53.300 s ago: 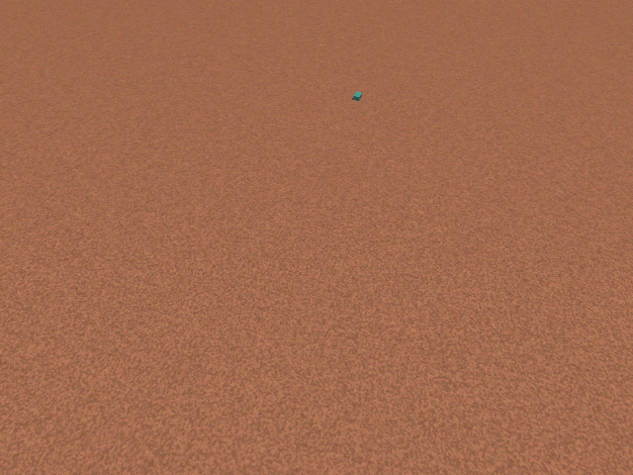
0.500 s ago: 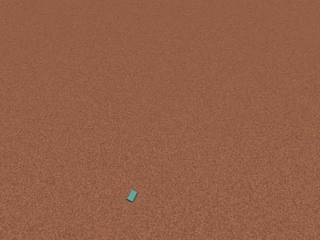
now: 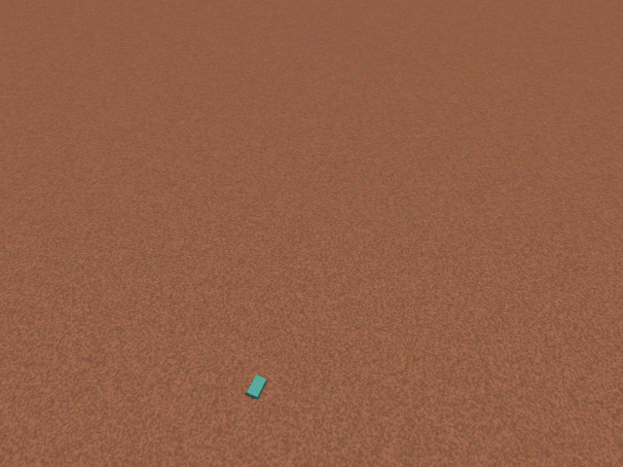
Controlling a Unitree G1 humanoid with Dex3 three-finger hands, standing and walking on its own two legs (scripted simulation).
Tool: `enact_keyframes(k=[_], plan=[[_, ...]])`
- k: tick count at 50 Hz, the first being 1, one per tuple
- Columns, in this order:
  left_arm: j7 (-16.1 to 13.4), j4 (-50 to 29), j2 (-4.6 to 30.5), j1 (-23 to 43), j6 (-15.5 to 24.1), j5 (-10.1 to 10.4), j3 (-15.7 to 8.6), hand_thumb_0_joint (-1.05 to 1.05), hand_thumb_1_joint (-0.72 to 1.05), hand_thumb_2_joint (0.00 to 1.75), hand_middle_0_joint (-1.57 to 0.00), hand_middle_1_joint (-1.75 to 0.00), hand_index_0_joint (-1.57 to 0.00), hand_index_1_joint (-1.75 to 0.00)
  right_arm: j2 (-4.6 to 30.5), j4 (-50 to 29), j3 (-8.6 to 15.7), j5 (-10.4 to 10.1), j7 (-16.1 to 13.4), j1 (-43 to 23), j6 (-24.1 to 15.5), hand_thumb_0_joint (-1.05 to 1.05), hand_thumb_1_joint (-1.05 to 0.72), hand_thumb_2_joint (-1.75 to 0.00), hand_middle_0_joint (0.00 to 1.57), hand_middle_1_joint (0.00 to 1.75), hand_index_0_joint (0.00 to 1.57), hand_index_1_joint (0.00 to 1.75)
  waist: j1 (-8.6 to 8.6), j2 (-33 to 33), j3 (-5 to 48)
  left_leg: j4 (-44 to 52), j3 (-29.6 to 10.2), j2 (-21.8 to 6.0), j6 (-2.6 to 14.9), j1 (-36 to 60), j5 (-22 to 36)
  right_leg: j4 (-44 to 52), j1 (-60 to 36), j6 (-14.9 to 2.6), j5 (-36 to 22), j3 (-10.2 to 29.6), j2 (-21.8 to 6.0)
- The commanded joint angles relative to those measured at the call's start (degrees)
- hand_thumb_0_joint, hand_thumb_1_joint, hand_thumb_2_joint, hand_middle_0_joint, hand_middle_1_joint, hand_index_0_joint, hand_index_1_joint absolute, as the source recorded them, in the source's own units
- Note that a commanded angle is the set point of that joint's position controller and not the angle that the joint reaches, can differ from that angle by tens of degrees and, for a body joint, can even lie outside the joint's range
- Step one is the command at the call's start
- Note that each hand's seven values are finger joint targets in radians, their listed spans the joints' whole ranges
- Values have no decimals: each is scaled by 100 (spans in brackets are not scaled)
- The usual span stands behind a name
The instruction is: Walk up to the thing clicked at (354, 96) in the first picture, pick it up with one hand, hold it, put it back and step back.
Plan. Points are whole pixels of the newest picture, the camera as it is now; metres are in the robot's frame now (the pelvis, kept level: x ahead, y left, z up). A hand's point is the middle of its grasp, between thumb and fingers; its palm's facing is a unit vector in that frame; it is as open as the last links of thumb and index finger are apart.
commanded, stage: stand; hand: left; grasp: from above
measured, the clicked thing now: (257, 387) +0.52 +0.16 -0.77
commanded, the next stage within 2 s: step back in 0.32 s
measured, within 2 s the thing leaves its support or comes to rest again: neither
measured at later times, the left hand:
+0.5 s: hand out of the picture +0.06 +0.27 -0.17, palm faces -0.02 -0.93 -0.37, open 7.4 cm
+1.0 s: hand out of the picture +0.01 +0.29 -0.18, palm faces -0.13 -0.92 -0.37, open 7.4 cm
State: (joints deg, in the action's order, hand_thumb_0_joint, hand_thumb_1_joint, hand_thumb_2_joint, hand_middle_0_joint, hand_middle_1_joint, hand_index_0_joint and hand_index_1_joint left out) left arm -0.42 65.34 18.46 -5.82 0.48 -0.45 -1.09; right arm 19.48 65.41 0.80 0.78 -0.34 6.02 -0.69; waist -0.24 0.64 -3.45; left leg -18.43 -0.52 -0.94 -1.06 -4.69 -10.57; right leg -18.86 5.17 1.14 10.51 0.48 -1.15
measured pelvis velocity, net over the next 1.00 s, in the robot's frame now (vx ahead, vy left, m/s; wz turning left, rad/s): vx -0.13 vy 0.04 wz -0.11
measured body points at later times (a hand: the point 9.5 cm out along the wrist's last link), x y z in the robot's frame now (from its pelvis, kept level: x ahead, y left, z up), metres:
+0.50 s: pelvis -0.04 +0.01 -0.01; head +0.02 +0.01 +0.43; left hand +0.06 +0.32 -0.14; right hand +0.04 -0.31 -0.14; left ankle -0.01 +0.13 -0.74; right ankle +0.00 -0.13 -0.75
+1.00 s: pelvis -0.13 +0.04 -0.02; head -0.05 +0.05 +0.42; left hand +0.01 +0.34 -0.16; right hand -0.05 -0.28 -0.13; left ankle -0.06 +0.13 -0.75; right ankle -0.16 -0.10 -0.72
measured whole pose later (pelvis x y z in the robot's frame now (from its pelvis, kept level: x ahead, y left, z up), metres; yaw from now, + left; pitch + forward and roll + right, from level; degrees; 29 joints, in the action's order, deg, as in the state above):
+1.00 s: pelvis -0.13 +0.04 -0.02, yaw -6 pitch -2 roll +0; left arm -0.8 50.0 22.2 -7.3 -3.2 -0.8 -4.1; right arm 20.3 50.1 2.7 1.2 -0.9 6.2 0.8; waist -0.8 -2.1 -11.9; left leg -36.1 4.6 -0.7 3.0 -19.7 -14.3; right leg -48.1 17.6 1.3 27.0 6.1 2.3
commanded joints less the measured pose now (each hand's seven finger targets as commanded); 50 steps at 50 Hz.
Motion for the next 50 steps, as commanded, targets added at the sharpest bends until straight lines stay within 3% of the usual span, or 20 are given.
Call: enact_keyframes(k=[1,4,15,16,21,24,26,27,28,29,30,31,32,33,36,38,40,42,45,50], plan=[[-62,-345,1263,214,110,-19,-224,0,90,90,-20,-30,-20,-30,1152,-325,194,3,-50,-179,-93,0,-90,-90,20,30,20,30,17,-119,375,300,-431,-619,190,40,700,279,57,-200,-763,446,-583],[-48,-348,1229,224,107,-12,-213,0,90,90,-20,-30,-20,-30,1163,-310,189,11,-39,-153,-86,0,-90,-90,20,30,20,30,19,-85,224,357,-435,-593,189,-135,377,365,122,-183,-420,457,-555],[-37,-395,1289,197,121,-23,-199,0,90,90,-20,-30,-20,-30,1169,-340,194,14,-26,-142,-95,0,-90,-90,20,30,20,30,17,-121,330,353,-445,-612,205,-115,330,352,134,-209,-426,511,-583],[-63,-537,1745,71,61,55,-431,0,90,90,-20,-30,-20,-30,1488,-420,303,-25,-4,-328,15,0,-90,-90,20,30,20,30,55,-220,-271,-237,-531,-528,297,-467,1044,-85,688,-228,-1409,634,-506],[-93,-965,1731,68,-3,55,-492,0,90,90,-20,-30,-20,-30,1318,-644,347,-99,11,-13,130,0,-90,-90,20,30,20,30,-53,-526,622,-1392,-165,-136,293,-408,741,-206,595,-785,-1844,1005,-897],[-114,-1300,1916,333,-61,-20,-548,0,90,90,-20,-30,-20,-30,1240,-762,397,-56,28,249,229,0,-90,-90,20,30,20,30,-98,-1018,756,-2378,69,275,215,-568,-846,-148,926,-1311,-1849,1517,-1534],[-108,-1528,1958,561,-108,-90,-553,0,90,90,-20,-30,-20,-30,1259,-826,456,-28,57,567,275,0,-90,-90,20,30,20,30,-187,-1244,821,-2720,-70,274,304,-464,-1554,-402,1304,-1439,-1740,1490,-1684],[-104,-1614,1920,727,-136,-94,-537,0,90,90,-20,-30,-20,-30,1253,-814,477,-38,65,748,274,0,-90,-90,20,30,20,30,-305,-1315,817,-2468,-143,184,352,-341,-1274,-596,1452,-1301,-1634,1322,-1569],[-100,-1671,1808,743,-167,-71,-507,0,90,90,-20,-30,-20,-30,1311,-845,499,-46,62,747,244,0,-90,-90,20,30,20,30,-303,-1081,804,-2142,-209,55,395,-328,-350,-991,1461,-1088,-1475,1043,-1254],[-105,-1734,1631,682,-199,-43,-455,0,90,90,-20,-30,-20,-30,1510,-946,523,-3,37,651,203,0,-90,-90,20,30,20,30,-312,-289,709,-1132,-784,-515,601,-613,1077,-1745,1368,-707,-992,610,-584],[-116,-1786,1356,654,-231,-25,-410,0,90,90,-20,-30,-20,-30,1860,-1016,594,28,24,481,159,0,-90,-90,20,30,20,30,-247,576,530,-300,-1768,-1291,880,-543,2189,-2679,1775,-348,158,277,369],[-159,-1794,1268,504,-281,-43,-423,0,90,90,-20,-30,-20,-30,2021,-1063,642,105,-5,560,104,0,-90,-90,20,30,20,30,-207,867,558,-217,-2363,-1760,1146,-57,3040,-3428,2352,-311,2275,603,769],[-191,-1753,1278,215,-320,-53,-399,0,90,90,-20,-30,-20,-30,2006,-1098,647,136,-48,530,85,0,-90,-90,20,30,20,30,-98,527,548,-463,-2089,-1817,1233,-44,3753,-3993,2436,-294,2519,910,747],[-220,-1748,1257,100,-326,-49,-392,0,90,90,-20,-30,-20,-30,2081,-1231,673,140,-75,434,89,0,-90,-90,20,30,20,30,-149,876,618,-362,-2377,-1990,1270,-107,3651,-4370,2547,-283,2579,1055,787],[-186,-1640,1410,-122,-363,17,-467,0,90,90,-20,-30,-20,-30,1686,-1470,591,157,-156,-149,61,0,-90,-90,20,30,20,30,130,684,535,-677,-1347,-1286,1156,-180,3225,-4935,2476,-274,1793,1274,706],[-163,-1706,1412,-313,-348,-12,-508,0,90,90,-20,-30,-20,-30,1542,-1587,541,88,-164,-121,53,0,-90,-90,20,30,20,30,193,632,629,-801,-1058,-1108,1078,92,3080,-5047,2512,-198,1572,1120,773],[-147,-1803,1405,-258,-320,-50,-548,0,90,90,-20,-30,-20,-30,1497,-1599,578,61,-175,216,58,0,-90,-90,20,30,20,30,4,541,702,-877,-1127,-1132,1121,413,3023,-4712,2488,-54,1551,1061,741],[-140,-1947,1390,-97,-287,-59,-566,0,90,90,-20,-30,-20,-30,1505,-1625,594,27,-188,392,69,0,-90,-90,20,30,20,30,-150,561,653,-917,-1209,-1291,1336,577,2918,-4284,2495,37,1674,999,643],[-127,-2066,1369,-108,-252,-51,-574,0,90,90,-20,-30,-20,-30,1623,-1709,625,50,-184,526,80,0,-90,-90,20,30,20,30,-249,651,719,-1025,-1306,-1511,1520,748,2907,-3476,2350,54,1838,803,440],[-53,-1895,1295,-588,-211,-85,-604,0,90,90,-20,-30,-20,-30,1765,-1881,641,37,-122,209,138,0,-90,-90,20,30,20,30,-63,872,822,-1097,-1171,-1382,1250,-60,1800,-1814,1246,-119,1325,244,288]])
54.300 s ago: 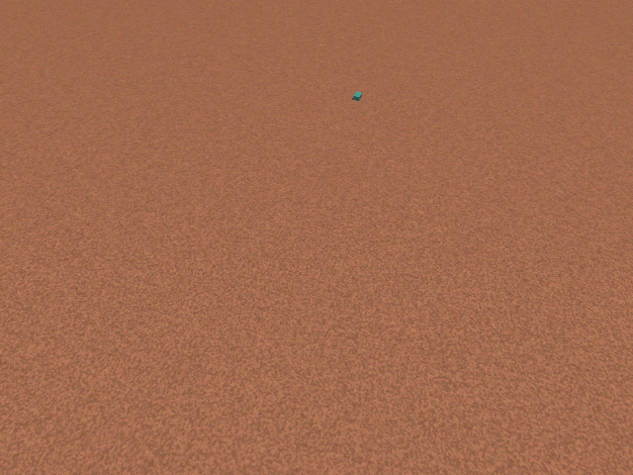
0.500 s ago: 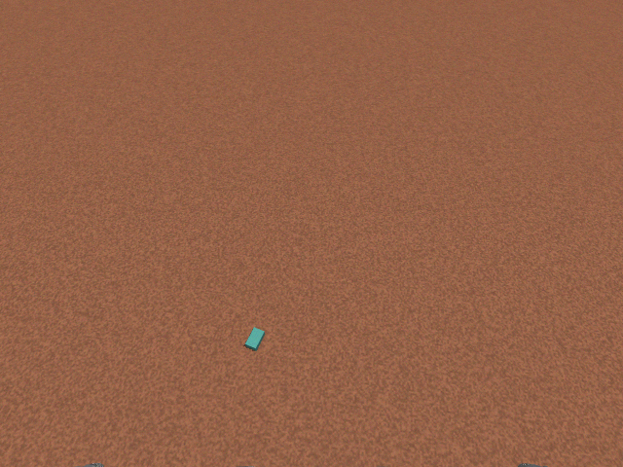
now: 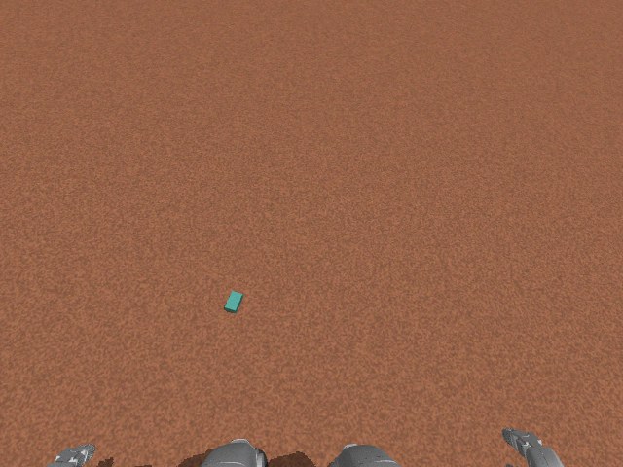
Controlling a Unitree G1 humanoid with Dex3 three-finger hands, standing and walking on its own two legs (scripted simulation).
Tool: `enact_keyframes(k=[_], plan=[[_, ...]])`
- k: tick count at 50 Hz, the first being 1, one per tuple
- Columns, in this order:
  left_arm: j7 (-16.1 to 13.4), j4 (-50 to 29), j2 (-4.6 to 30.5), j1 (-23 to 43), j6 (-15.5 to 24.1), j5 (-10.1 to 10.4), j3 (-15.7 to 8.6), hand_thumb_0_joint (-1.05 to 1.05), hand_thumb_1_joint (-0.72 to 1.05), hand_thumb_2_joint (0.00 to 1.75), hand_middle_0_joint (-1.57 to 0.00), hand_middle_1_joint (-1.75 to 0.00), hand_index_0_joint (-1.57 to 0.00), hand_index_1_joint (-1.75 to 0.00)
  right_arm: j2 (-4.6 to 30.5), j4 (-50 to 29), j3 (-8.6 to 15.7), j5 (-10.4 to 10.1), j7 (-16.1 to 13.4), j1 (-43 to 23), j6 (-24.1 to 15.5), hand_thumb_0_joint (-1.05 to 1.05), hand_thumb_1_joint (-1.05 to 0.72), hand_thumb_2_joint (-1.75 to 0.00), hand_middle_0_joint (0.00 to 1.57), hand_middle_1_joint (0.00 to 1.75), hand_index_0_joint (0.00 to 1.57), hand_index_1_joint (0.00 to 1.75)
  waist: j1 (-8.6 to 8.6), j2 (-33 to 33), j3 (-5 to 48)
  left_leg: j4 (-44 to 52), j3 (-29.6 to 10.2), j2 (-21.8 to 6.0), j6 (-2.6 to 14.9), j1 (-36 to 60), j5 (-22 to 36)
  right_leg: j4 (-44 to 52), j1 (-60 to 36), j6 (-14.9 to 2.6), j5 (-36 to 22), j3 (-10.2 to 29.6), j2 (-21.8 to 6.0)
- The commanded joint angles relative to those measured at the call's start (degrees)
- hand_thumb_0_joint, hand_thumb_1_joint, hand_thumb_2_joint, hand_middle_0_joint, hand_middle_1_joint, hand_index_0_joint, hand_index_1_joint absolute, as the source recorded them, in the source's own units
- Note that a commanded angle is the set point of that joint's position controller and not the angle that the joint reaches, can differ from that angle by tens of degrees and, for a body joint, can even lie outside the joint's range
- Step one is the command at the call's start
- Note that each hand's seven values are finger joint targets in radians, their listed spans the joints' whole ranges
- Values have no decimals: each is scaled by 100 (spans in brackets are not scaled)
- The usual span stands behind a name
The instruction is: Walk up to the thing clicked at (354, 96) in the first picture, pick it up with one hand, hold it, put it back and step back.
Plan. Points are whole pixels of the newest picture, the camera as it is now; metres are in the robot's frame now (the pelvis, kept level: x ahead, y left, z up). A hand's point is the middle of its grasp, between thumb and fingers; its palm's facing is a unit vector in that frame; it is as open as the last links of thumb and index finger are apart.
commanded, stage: step back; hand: left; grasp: from above
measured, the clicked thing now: (234, 302) +0.63 +0.19 -0.75
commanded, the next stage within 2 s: none
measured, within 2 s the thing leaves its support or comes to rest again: neither
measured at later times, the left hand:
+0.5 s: hand out of the picture -0.03 +0.25 -0.15, palm faces +0.06 -0.93 -0.36, open 7.4 cm
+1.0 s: hand out of the picture -0.27 +0.19 -0.13, palm faces +0.02 -0.91 -0.42, open 7.4 cm
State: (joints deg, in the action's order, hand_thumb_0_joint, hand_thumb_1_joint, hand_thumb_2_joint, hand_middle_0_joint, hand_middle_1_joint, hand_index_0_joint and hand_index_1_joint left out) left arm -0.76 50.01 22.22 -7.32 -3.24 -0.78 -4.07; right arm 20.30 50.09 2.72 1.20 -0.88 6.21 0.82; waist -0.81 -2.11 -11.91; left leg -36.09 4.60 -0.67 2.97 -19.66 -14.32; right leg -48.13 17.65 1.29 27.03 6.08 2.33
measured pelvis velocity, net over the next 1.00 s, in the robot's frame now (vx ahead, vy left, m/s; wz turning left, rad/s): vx -0.32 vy -0.08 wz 0.00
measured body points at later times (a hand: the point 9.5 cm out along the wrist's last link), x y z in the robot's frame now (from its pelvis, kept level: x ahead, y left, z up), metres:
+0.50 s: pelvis -0.15 -0.01 +0.00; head -0.09 +0.01 +0.44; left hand -0.03 +0.30 -0.12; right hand -0.05 -0.33 -0.11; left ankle -0.15 +0.10 -0.72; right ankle -0.04 -0.13 -0.71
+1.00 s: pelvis -0.32 -0.08 +0.01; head -0.28 -0.10 +0.45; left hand -0.27 +0.24 -0.10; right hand -0.20 -0.40 -0.12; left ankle -0.27 +0.08 -0.65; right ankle -0.30 -0.19 -0.72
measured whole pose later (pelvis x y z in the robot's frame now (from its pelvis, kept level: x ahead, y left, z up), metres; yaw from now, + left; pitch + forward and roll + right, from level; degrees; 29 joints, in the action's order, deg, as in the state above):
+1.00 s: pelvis -0.32 -0.08 +0.01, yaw +0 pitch -3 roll +3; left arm 0.8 49.9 19.7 -13.7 -3.7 -2.4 -4.1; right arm 23.8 49.4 3.5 0.2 -1.3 8.7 3.1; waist 2.1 1.0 -7.6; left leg -61.8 -7.6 6.1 -0.3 -30.3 -25.2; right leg -36.0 15.6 -1.1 17.9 3.3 -0.9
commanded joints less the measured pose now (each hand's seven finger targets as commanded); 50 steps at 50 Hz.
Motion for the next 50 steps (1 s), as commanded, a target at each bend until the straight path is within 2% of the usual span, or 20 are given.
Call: enact_keyframes(k=[1,3,4,5,6,10,18,21,23,24,25,28,36,41,42,43,44,45,48,50], plan=[[-10,-261,929,-614,169,-73,-331,0,90,90,-20,-30,-20,-30,1681,-370,438,-26,-59,77,13,0,-90,-90,20,30,20,30,98,1059,1675,594,-1643,-1379,753,1095,1901,1572,-397,-183,-757,-402,-52],[-12,-174,1103,-892,210,-134,-376,0,90,90,-20,-30,-20,-30,1538,-417,377,-95,-35,-92,34,0,-90,-90,20,30,20,30,258,606,1713,273,-1416,-1080,359,377,1022,2235,-1028,-429,-1639,-17,-293],[-7,-257,1420,-859,234,-178,-469,0,90,90,-20,-30,-20,-30,1388,-502,323,-131,-19,-150,31,0,-90,-90,20,30,20,30,268,-222,1595,-413,-1108,-466,25,-363,187,2435,-1051,-807,-1965,1223,-1059],[17,-418,1851,-406,205,-124,-544,0,90,90,-20,-30,-20,-30,1170,-507,309,-150,-59,-343,51,0,-90,-90,20,30,20,30,351,-1327,1149,-1654,-517,577,-276,-504,-1590,3049,-90,-1696,-1950,2291,-2074],[5,-681,1937,18,237,-202,-553,0,90,90,-20,-30,-20,-30,1321,-411,377,-100,-94,-168,98,0,-90,-90,20,30,20,30,311,-1388,855,-2825,-1039,508,-340,-166,-2240,3216,789,-2045,-2047,2787,-2527],[-57,-859,1185,416,254,-108,-406,0,90,90,-20,-30,-20,-30,1258,-115,263,-176,-80,441,67,0,-90,-90,20,30,20,30,-23,-577,902,-3162,-1355,842,-337,-618,-1428,2524,-104,-1219,-3321,776,-1309],[-83,-980,1135,-227,110,-117,-395,0,90,90,-20,-30,-20,-30,1182,-294,200,-86,-129,587,-75,0,-90,-90,20,30,20,30,307,-1036,1740,-209,-782,208,-404,-441,-1387,1760,-1903,-1300,-3945,810,-1497],[-19,-1048,1225,-89,-1,-32,-347,0,90,90,-20,-30,-20,-30,1222,-124,303,4,-91,951,-106,0,-90,-90,20,30,20,30,97,-716,1757,1512,-507,235,-248,754,513,1311,-1066,-852,-3090,512,-1169],[9,-1142,879,-59,-12,-8,-257,0,90,90,-20,-30,-20,-30,2032,-240,509,149,-58,760,-102,0,-90,-90,20,30,20,30,78,1282,1547,1798,-3061,-1614,517,1440,973,85,1130,-290,-142,-220,-16],[-78,-1191,1154,516,-5,-68,-410,0,90,90,-20,-30,-20,-30,2477,-358,592,115,-33,571,-78,0,-90,-90,20,30,20,30,-323,1771,1201,2154,-3869,-2438,1413,16,759,-1185,793,-136,1013,86,226],[-89,-1114,1305,500,-11,-120,-448,0,90,90,-20,-30,-20,-30,2318,-420,573,124,-72,175,-123,0,-90,-90,20,30,20,30,-160,1414,927,2146,-3819,-2447,1505,-467,693,-2008,583,-156,857,590,165],[-10,-735,1090,-334,-20,33,-431,0,90,90,-20,-30,-20,-30,1589,-530,354,126,-110,-249,-158,0,-90,-90,20,30,20,30,423,782,982,1492,-1779,-1219,743,421,1867,-2503,1119,-252,-38,679,486],[17,-759,961,-296,89,-58,-366,0,90,90,-20,-30,-20,-30,1629,-550,454,74,-91,385,-71,0,-90,-90,20,30,20,30,-110,1253,1431,1057,-1737,-1319,1093,1532,1659,-357,730,138,290,74,90],[67,-146,914,-1415,133,-64,-369,0,90,90,-20,-30,-20,-30,1819,-736,481,31,-34,-193,107,0,-90,-90,20,30,20,30,398,1531,1772,635,-1595,-1257,679,695,896,2365,-799,-192,-956,-520,-137],[56,-89,1081,-1398,163,-129,-419,0,90,90,-20,-30,-20,-30,1647,-731,409,-17,-20,-145,149,0,-90,-90,20,30,20,30,374,1135,1717,295,-1482,-917,413,184,444,2596,-1063,-266,-1154,-287,-186],[73,-224,1507,-1200,181,-227,-547,0,90,90,-20,-30,-20,-30,1324,-823,339,-59,-20,-94,145,0,-90,-90,20,30,20,30,349,-35,1428,-577,-1335,-50,25,-976,-641,2836,-1120,-558,-606,1324,-1037],[90,-511,2126,-599,132,-223,-681,0,90,90,-20,-30,-20,-30,1192,-911,335,-68,-122,-228,121,0,-90,-90,20,30,20,30,440,-1303,1102,-1851,-931,695,-308,-1156,-1888,3303,124,-1383,-268,2386,-2194],[65,-715,2270,-180,136,-228,-686,0,90,90,-20,-30,-20,-30,1485,-780,461,-29,-191,-170,131,0,-90,-90,20,30,20,30,466,-1503,732,-2860,-1311,403,-384,-712,-2091,3618,1303,-1851,107,3076,-2721],[10,-903,1398,658,200,-172,-447,0,90,90,-20,-30,-20,-30,1485,-364,394,-112,-114,496,117,0,-90,-90,20,30,20,30,-173,-529,515,-3330,-1494,789,-337,-713,-1068,2837,865,-1061,-1344,741,-1442],[-14,-853,1224,349,186,-190,-474,0,90,90,-20,-30,-20,-30,1271,-339,277,-84,-142,632,48,0,-90,-90,20,30,20,30,16,-710,885,-3229,-1321,850,-390,-839,-995,2430,161,-936,-2221,374,-1154]])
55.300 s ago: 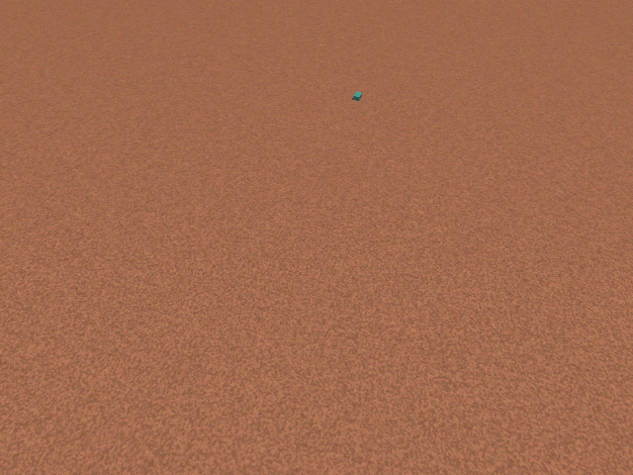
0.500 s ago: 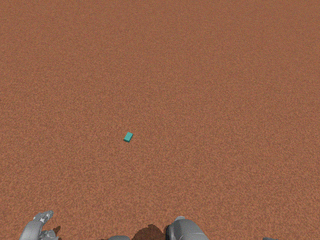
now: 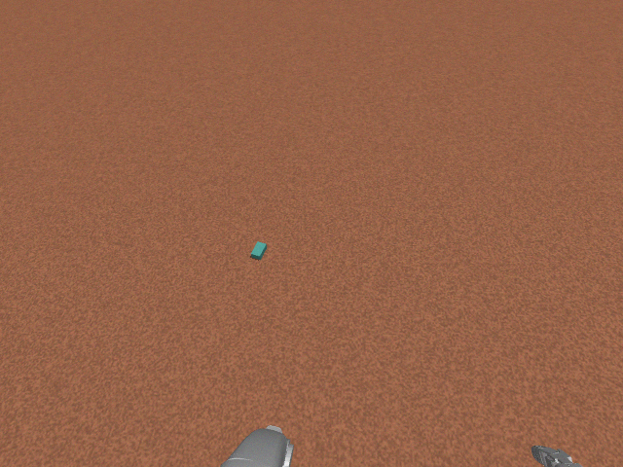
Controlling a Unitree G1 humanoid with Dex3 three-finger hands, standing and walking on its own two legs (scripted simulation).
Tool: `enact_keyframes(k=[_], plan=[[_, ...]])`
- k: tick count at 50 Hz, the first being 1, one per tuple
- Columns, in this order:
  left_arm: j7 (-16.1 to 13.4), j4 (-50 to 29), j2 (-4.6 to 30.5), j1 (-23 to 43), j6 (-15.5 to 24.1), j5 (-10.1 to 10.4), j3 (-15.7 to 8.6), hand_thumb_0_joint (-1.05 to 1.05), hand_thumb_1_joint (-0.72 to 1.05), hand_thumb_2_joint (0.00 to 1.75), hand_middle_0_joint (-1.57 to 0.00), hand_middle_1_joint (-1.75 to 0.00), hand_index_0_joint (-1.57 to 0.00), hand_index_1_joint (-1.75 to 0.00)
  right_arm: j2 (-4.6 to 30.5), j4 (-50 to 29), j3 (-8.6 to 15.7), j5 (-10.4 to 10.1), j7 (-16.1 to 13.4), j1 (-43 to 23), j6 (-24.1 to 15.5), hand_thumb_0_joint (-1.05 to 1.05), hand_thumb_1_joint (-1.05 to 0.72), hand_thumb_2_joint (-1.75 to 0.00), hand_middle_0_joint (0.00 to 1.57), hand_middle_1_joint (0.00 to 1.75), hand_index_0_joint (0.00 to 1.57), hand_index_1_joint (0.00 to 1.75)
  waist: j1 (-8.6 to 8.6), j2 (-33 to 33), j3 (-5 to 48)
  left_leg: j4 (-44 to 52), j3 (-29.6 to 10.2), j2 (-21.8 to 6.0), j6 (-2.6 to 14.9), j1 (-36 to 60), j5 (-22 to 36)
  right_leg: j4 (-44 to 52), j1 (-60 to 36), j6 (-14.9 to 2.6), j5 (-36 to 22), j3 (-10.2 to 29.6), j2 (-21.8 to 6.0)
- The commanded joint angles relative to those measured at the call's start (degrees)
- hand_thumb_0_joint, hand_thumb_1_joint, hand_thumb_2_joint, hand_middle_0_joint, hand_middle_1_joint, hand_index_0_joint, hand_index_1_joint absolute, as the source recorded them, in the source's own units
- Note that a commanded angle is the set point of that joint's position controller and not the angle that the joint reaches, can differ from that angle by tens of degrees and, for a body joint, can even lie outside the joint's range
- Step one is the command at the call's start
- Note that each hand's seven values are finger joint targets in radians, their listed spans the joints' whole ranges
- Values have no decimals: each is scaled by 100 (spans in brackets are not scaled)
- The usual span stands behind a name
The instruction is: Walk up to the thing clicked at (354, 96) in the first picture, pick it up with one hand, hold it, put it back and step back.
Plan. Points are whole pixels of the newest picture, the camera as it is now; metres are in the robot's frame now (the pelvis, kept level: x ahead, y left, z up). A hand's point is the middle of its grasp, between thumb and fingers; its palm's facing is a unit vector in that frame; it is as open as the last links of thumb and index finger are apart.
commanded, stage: step back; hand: left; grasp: from above
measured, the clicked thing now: (259, 250) +0.95 +0.27 -0.75
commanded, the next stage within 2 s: stand in 1.48 s
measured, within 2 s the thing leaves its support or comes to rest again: neither
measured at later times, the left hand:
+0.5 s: hand out of the picture -0.11 +0.25 -0.15, palm faces +0.08 -0.93 -0.36, open 7.4 cm
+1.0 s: hand out of the picture -0.17 +0.28 -0.14, palm faces +0.06 -0.92 -0.40, open 7.4 cm
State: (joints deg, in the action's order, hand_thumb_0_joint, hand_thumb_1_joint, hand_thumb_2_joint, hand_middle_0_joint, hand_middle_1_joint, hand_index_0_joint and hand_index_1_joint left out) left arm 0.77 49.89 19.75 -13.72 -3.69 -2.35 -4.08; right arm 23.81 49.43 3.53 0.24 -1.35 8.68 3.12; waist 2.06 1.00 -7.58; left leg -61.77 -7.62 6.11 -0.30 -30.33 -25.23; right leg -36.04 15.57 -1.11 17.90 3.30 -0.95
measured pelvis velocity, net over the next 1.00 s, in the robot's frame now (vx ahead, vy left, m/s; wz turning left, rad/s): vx -0.20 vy -0.01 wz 0.08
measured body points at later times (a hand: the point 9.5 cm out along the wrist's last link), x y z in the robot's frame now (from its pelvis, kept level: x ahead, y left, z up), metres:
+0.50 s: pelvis -0.18 -0.02 +0.00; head -0.14 -0.01 +0.44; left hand -0.11 +0.30 -0.13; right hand -0.04 -0.33 -0.11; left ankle -0.11 +0.11 -0.73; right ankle -0.21 -0.16 -0.70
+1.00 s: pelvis -0.20 -0.01 +0.00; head -0.19 +0.00 +0.45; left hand -0.17 +0.33 -0.12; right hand -0.15 -0.32 -0.12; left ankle -0.20 +0.11 -0.73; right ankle -0.21 -0.14 -0.68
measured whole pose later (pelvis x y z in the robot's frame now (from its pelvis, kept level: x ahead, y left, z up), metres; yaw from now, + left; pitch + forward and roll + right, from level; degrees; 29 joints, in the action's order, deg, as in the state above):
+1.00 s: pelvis -0.20 -0.01 +0.00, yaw +5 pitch -2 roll +1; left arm 0.9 56.0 24.2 -13.1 -0.3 -1.5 -4.0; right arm 20.3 55.9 4.3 2.3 1.6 16.8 -2.1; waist -0.7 -1.8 -4.2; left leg -29.8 -0.9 1.1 1.4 -12.5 -15.5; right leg -54.5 21.1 -1.8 26.9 1.5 -1.4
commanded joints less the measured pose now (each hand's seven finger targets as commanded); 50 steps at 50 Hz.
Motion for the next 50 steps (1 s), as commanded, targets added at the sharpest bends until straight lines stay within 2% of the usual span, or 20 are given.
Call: enact_keyframes(k=[1,6,10,11,12,13,14,18,23,26,28,30,31,33,37,42,43,45,46,50], plan=[[-181,-831,1448,677,238,-45,-450,0,90,90,-20,-30,-20,-30,903,-297,150,16,-100,300,-203,0,-90,-90,20,30,20,30,-82,-1025,527,-414,-31,155,-96,148,25,1101,11,-757,-1625,689,-840],[-284,-852,1442,157,150,-23,-449,0,90,90,-20,-30,-20,-30,760,-427,113,96,-127,198,-287,0,-90,-90,20,30,20,30,243,-1401,1040,1428,351,-271,-152,44,-584,650,-1650,-1110,-2934,1031,-1433],[-248,-1004,1537,644,40,97,-375,0,90,90,-20,-30,-20,-30,837,-56,223,117,-75,1005,-265,0,-90,-90,20,30,20,30,-187,-1089,1390,3741,803,-359,103,1571,1005,69,-986,-701,-2339,729,-1216],[-230,-1009,1442,580,13,101,-290,0,90,90,-20,-30,-20,-30,1023,-30,302,154,-67,958,-236,0,-90,-90,20,30,20,30,-176,-758,1333,3899,341,-616,266,1972,1497,-69,-310,-429,-1688,627,-971],[-209,-1045,1277,582,18,127,-249,0,90,90,-20,-30,-20,-30,1391,-104,401,235,-57,890,-218,0,-90,-90,20,30,20,30,-161,217,1300,3968,-1023,-1647,703,2308,2041,-820,681,-140,-435,259,-413],[-253,-1109,1329,975,36,171,-279,0,90,90,-20,-30,-20,-30,1904,-265,450,238,19,477,-179,0,-90,-90,20,30,20,30,-284,1279,1019,4355,-1985,-2644,1489,1624,2169,-1862,1049,31,1549,-445,347],[-292,-1090,1461,1148,28,103,-378,0,90,90,-20,-30,-20,-30,2043,-395,485,268,3,190,-218,0,-90,-90,20,30,20,30,-410,1364,803,4565,-2592,-3126,1985,737,2177,-3020,722,87,2009,301,270],[-201,-597,1341,413,-13,204,-355,0,90,90,-20,-30,-20,-30,1179,-535,238,288,-61,-420,-239,0,-90,-90,20,30,20,30,125,356,610,3905,-439,-1846,1185,946,2901,-3848,965,3,1056,636,692],[-102,-429,1199,315,298,138,-218,0,90,90,-20,-30,-20,-30,1084,-390,298,245,38,-76,-249,0,-90,-90,20,30,20,30,-296,935,893,3918,-416,-1696,1133,2191,-96,-490,695,185,1229,29,176],[-167,66,1157,-279,521,74,-254,0,90,90,-20,-30,-20,-30,1259,-321,356,253,133,12,-91,0,-90,-90,20,30,20,30,-153,872,1088,3306,-181,-1583,972,1873,-318,2001,-617,33,416,-441,378],[-214,207,1610,-332,611,-83,-385,0,90,90,-20,-30,-20,-30,666,-352,180,189,149,97,-80,0,-90,-90,20,30,20,30,-108,-452,745,1854,357,-889,371,-42,-601,2062,-1502,-315,1185,1516,-441],[-250,-127,2434,518,600,-145,-538,0,90,90,-20,-30,-20,-30,1051,-378,331,248,100,-411,-125,0,-90,-90,20,30,20,30,105,-1073,-168,845,-322,-802,-11,300,-505,2661,1334,-1304,3914,3609,-2246],[-254,-241,2203,1096,637,-110,-473,0,90,90,-20,-30,-20,-30,1238,-261,408,178,152,-254,-131,0,-90,-90,20,30,20,30,-245,-893,-502,493,-435,-970,18,903,-120,2654,2007,-1180,3821,3127,-2127],[-228,-122,1610,858,715,-28,-340,0,90,90,-20,-30,-20,-30,1008,-59,335,95,232,-109,-218,0,-90,-90,20,30,20,30,-230,-454,-337,978,-69,-558,-22,352,430,2276,578,-770,2098,1582,-1084],[-125,76,1852,172,704,-63,-448,0,90,90,-20,-30,-20,-30,944,-99,252,161,302,-137,-331,0,-90,-90,20,30,20,30,132,-1078,116,1851,313,-555,-124,323,-10,2105,-296,-790,2364,1330,-1126],[-57,28,1649,355,542,-4,-318,0,90,90,-20,-30,-20,-30,873,223,368,173,280,471,-543,0,-90,-90,20,30,20,30,-158,-891,492,3969,843,-426,47,2081,725,930,-2,-598,868,451,-905],[-49,34,1327,131,507,4,-195,0,90,90,-20,-30,-20,-30,1006,325,446,218,228,740,-603,0,-90,-90,20,30,20,30,-280,-237,812,4078,274,-626,127,3015,682,-140,603,-423,421,105,-629],[-71,-67,1333,519,487,74,-201,0,90,90,-20,-30,-20,-30,1932,310,624,268,181,1162,-642,0,-90,-90,20,30,20,30,-547,784,638,5089,-3168,-2581,1234,2809,-2036,-2103,2203,-91,1463,-215,70],[-75,-81,1681,674,513,58,-271,0,90,90,-20,-30,-20,-30,1934,302,652,179,179,1018,-637,0,-90,-90,20,30,20,30,-520,499,297,5187,-3150,-2746,1543,2361,-2135,-2194,2057,-147,1396,161,-174],[12,43,1457,326,587,103,-244,0,90,90,-20,-30,-20,-30,1263,230,438,168,127,852,-744,0,-90,-90,20,30,20,30,-246,497,363,4492,-1226,-1980,1083,2717,1130,-1698,1846,-81,673,43,-351]])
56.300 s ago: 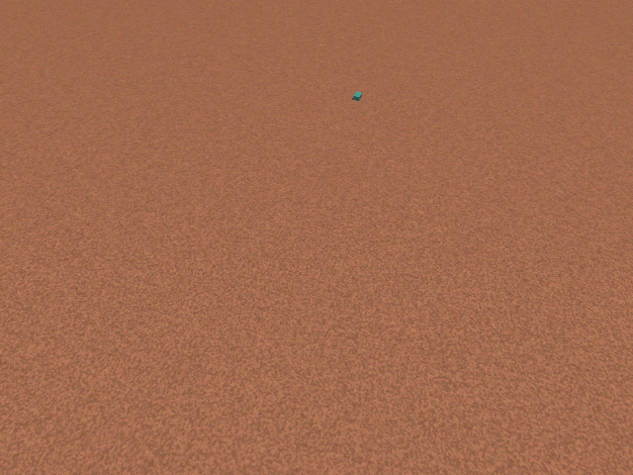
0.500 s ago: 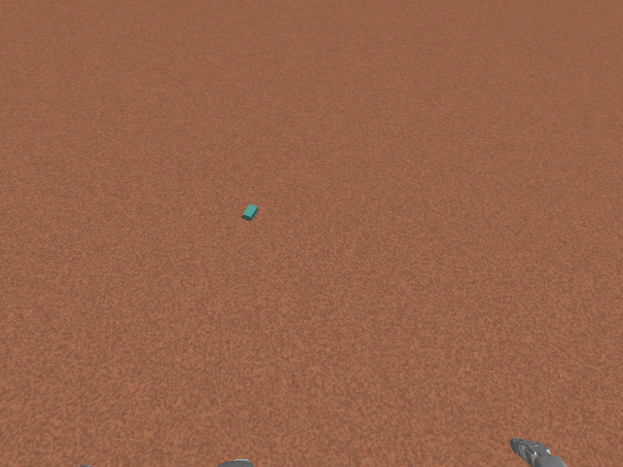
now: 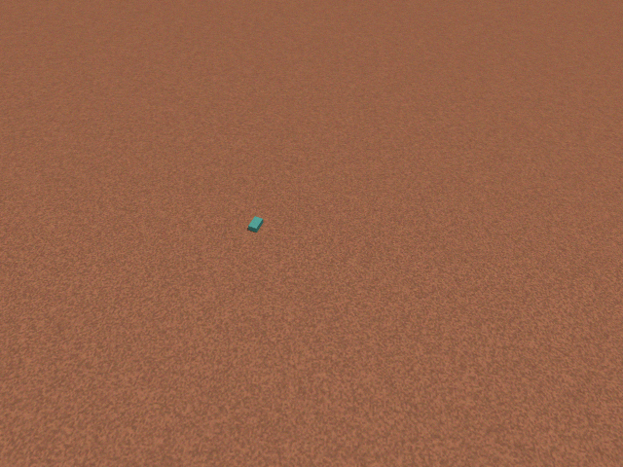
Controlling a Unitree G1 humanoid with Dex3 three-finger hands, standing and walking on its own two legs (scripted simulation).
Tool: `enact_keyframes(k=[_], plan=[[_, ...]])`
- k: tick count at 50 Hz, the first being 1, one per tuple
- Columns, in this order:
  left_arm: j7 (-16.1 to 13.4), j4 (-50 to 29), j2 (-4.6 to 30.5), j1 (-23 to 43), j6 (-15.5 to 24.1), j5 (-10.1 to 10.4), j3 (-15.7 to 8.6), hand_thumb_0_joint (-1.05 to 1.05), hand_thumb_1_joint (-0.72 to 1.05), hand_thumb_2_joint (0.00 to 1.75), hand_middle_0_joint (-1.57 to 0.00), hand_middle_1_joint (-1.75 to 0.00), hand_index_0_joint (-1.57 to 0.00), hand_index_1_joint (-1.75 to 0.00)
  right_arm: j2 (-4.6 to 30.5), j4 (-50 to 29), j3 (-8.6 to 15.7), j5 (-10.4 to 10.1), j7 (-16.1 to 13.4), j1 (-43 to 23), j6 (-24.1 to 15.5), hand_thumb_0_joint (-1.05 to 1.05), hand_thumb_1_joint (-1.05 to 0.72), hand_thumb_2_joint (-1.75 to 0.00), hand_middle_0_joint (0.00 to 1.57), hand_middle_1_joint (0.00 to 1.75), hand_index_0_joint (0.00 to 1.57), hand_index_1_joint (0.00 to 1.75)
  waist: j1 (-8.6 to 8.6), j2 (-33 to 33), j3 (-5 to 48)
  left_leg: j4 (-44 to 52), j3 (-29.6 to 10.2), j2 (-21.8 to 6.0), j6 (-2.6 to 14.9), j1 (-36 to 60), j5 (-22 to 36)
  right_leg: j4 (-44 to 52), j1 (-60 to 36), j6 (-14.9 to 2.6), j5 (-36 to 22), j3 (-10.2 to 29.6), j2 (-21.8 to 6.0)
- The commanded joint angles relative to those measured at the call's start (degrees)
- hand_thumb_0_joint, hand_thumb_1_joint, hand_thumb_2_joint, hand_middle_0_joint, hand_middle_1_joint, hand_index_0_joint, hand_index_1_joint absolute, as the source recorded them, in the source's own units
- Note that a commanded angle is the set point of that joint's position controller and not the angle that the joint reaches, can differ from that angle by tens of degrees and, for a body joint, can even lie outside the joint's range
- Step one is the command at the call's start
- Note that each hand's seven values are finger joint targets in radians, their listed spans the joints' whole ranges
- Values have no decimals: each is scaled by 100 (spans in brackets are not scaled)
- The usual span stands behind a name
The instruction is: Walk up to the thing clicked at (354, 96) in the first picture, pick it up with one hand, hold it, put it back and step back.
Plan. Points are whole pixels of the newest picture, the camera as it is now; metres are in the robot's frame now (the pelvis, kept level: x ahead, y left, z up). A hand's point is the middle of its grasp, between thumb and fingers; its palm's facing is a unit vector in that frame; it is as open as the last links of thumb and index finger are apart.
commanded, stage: step back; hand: left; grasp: from above
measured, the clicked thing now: (255, 224) +1.17 +0.18 -0.76
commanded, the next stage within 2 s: stand in 0.48 s
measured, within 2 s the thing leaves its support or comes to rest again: neither
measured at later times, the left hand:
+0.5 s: hand out of the picture +0.17 +0.23 -0.15, palm faces +0.04 -0.94 -0.35, open 7.4 cm
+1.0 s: hand out of the picture +0.14 +0.23 -0.14, palm faces +0.03 -0.94 -0.34, open 7.4 cm
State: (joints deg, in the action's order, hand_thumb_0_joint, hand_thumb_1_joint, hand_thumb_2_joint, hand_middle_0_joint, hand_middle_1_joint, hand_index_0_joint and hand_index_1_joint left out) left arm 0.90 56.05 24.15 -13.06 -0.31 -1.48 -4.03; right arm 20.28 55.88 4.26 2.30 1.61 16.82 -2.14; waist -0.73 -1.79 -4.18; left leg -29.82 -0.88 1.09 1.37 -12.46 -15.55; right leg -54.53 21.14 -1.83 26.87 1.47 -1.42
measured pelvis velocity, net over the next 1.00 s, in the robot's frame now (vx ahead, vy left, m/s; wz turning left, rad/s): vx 0.06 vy -0.02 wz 0.02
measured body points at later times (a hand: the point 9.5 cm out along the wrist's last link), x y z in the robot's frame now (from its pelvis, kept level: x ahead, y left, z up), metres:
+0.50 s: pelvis +0.04 -0.02 -0.01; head +0.08 -0.03 +0.44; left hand +0.16 +0.28 -0.13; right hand +0.11 -0.33 -0.15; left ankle +0.03 +0.11 -0.74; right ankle +0.10 -0.14 -0.73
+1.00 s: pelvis +0.06 -0.02 +0.01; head +0.06 -0.02 +0.46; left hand +0.14 +0.28 -0.12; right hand +0.18 -0.31 -0.11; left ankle +0.03 +0.11 -0.73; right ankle +0.10 -0.14 -0.73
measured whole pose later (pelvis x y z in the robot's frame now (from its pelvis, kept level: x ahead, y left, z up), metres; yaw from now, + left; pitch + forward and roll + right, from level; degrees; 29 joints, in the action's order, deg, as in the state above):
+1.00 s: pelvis +0.06 -0.02 +0.01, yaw +1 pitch -3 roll +0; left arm 0.4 65.2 19.7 -4.9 1.3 -0.2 0.0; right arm 19.4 63.1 0.6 0.3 0.2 3.1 -1.3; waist 0.9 0.0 -3.3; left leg -18.7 0.1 -0.7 -1.1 -2.3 -13.2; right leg -21.0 9.2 0.6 8.5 -2.8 -2.3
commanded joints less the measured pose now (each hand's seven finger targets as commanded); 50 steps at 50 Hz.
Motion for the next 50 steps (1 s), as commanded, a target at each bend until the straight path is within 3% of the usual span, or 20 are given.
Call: enact_keyframes(k=[1,3,6,8,9,10,11,12,13,16,21,23,24,25,26,27,29,31,33,50], plan=[[14,-557,942,296,236,10,-233,0,90,90,-20,-30,-20,-30,1619,-413,365,-50,-173,40,-227,0,-90,-90,20,30,20,30,14,863,62,1212,-1693,-1423,929,753,615,312,1029,37,-248,97,-266],[36,-605,824,455,204,16,-216,0,90,90,-20,-30,-20,-30,1593,-447,345,-39,-198,-50,-187,0,-90,-90,20,30,20,30,-20,1121,26,1072,-1336,-1371,965,383,1259,773,572,91,-323,-68,-206],[-5,-530,743,451,223,81,-201,0,90,90,-20,-30,-20,-30,1429,-532,207,-85,-238,-309,-104,0,-90,-90,20,30,20,30,92,1226,260,503,-762,-1137,745,-133,2377,1694,-474,78,-919,-343,-6],[-76,-364,712,216,240,66,-227,0,90,90,-20,-30,-20,-30,1368,-553,152,-168,-264,-463,13,0,-90,-90,20,30,20,30,273,1027,517,-238,-527,-902,494,-395,2260,2684,-1320,47,-1872,-525,220],[-122,-253,882,78,252,39,-265,0,90,90,-20,-30,-20,-30,1156,-572,62,-221,-277,-511,50,0,-90,-90,20,30,20,30,386,657,636,-545,-527,-718,310,-801,1615,2779,-1834,11,-2162,-296,98],[-159,-257,1155,35,272,-17,-339,0,90,90,-20,-30,-20,-30,909,-609,-21,-252,-286,-444,58,0,-90,-90,20,30,20,30,409,-101,814,-1054,-431,-388,103,-1321,583,2871,-2205,-138,-2366,575,-556],[-181,-373,1403,209,296,-22,-367,0,90,90,-20,-30,-20,-30,680,-571,-123,-254,-317,-154,96,0,-90,-90,20,30,20,30,292,-898,889,-1612,-422,68,-77,-1372,-1091,3628,-1844,-487,-1780,2099,-1653],[-147,-484,1518,777,269,10,-348,0,90,90,-20,-30,-20,-30,1082,-349,30,-204,-373,13,206,0,-90,-90,20,30,20,30,177,-648,771,-2160,-468,-85,-67,-738,-1998,3840,-771,-974,-186,2405,-2061],[-137,-577,1480,1111,250,-22,-338,0,90,90,-20,-30,-20,-30,1270,-163,97,-171,-370,150,227,0,-90,-90,20,30,20,30,70,-746,471,-2250,-385,-188,-113,-593,-1996,3829,-338,-1107,305,2477,-1990],[-148,-506,1209,1116,271,-9,-279,0,90,90,-20,-30,-20,-30,1223,16,23,-163,-299,-21,202,0,-90,-90,20,30,20,30,121,-677,183,-2080,-490,-164,-64,-889,-1453,3626,-340,-728,-235,1486,-1399],[-144,-401,1139,1150,240,17,-269,0,90,90,-20,-30,-20,-30,1073,197,-29,-88,-287,-117,108,0,-90,-90,20,30,20,30,131,-878,610,-589,85,-180,-151,-408,-1059,3044,-784,-656,-1756,932,-1222],[-138,-425,1050,1351,184,70,-236,0,90,90,-20,-30,-20,-30,1053,378,16,-44,-313,78,50,0,-90,-90,20,30,20,30,-73,-678,777,569,153,-170,-156,153,124,2502,-766,-464,-2436,625,-1109],[-121,-297,693,1073,189,186,-92,0,90,90,-20,-30,-20,-30,1180,178,7,-44,-309,-110,-71,0,-90,-90,20,30,20,30,-56,-154,926,1064,-640,-668,-69,793,953,2166,-506,-161,-2643,413,-776],[-108,-295,415,897,173,262,3,0,90,90,-20,-30,-20,-30,1545,60,63,-17,-305,-605,-139,0,-90,-90,20,30,20,30,215,632,890,1153,-1521,-1382,165,742,1471,1969,-275,66,-1989,17,-232],[-130,-213,540,1029,153,265,-8,0,90,90,-20,-30,-20,-30,1684,24,45,-55,-275,-1123,-140,0,-90,-90,20,30,20,30,340,644,683,859,-1547,-1397,374,-26,1101,2462,-788,84,-1290,54,-169],[-110,-121,574,1110,161,239,22,0,90,90,-20,-30,-20,-30,1498,75,11,-91,-247,-1336,-111,0,-90,-90,20,30,20,30,384,631,505,946,-1310,-1242,289,-507,525,2779,-1287,67,-1254,154,-271],[-77,52,709,1194,245,141,15,0,90,90,-20,-30,-20,-30,1098,146,-98,-164,-210,-1188,-91,0,-90,-90,20,30,20,30,182,341,838,816,-576,-814,7,61,1110,2808,-1617,-57,-2578,358,-618],[-78,131,739,1065,278,126,39,0,90,90,-20,-30,-20,-30,1190,233,-81,-169,-231,-1048,-107,0,-90,-90,20,30,20,30,115,437,1024,768,-462,-805,-99,494,1756,2806,-1650,-81,-3364,251,-646],[-99,222,661,1080,282,142,108,0,90,90,-20,-30,-20,-30,1266,341,-69,-194,-232,-1100,-89,0,-90,-90,20,30,20,30,132,480,943,809,-455,-859,-54,539,2092,2931,-1739,-49,-3492,182,-634],[-113,577,747,1108,296,101,194,0,90,90,-20,-30,-20,-30,1181,471,-125,-182,-185,-1475,19,0,-90,-90,20,30,20,30,80,202,586,1481,-368,-864,-67,731,1181,3680,-1647,86,-2695,196,-661]])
